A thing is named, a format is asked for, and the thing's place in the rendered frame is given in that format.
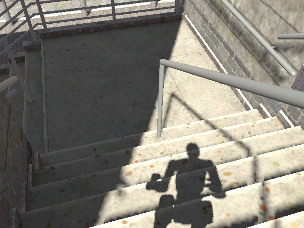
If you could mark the stairs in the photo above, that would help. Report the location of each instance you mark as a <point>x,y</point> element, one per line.
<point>233,171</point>
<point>29,115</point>

